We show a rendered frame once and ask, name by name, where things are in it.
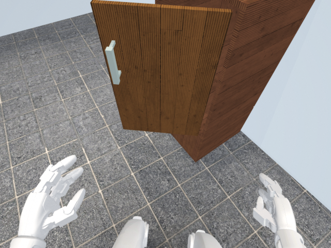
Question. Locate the cupboard door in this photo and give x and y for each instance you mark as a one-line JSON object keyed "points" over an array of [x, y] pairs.
{"points": [[168, 56]]}

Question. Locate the right robot hand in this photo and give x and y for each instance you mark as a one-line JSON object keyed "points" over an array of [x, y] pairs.
{"points": [[279, 214]]}

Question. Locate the handle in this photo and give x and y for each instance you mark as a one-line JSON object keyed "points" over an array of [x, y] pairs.
{"points": [[115, 73]]}

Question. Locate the robot left forearm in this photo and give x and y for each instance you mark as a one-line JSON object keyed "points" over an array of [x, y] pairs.
{"points": [[27, 242]]}

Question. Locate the robot thigh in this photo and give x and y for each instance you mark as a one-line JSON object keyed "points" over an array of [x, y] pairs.
{"points": [[202, 240], [133, 235]]}

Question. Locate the robot right thigh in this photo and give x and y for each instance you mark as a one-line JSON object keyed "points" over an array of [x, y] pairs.
{"points": [[202, 240]]}

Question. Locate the robot right forearm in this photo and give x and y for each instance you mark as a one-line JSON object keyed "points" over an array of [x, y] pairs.
{"points": [[286, 238]]}

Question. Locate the left robot hand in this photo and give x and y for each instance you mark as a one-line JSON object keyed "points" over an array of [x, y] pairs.
{"points": [[34, 220]]}

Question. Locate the robot left thigh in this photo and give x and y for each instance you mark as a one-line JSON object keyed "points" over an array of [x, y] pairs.
{"points": [[133, 235]]}

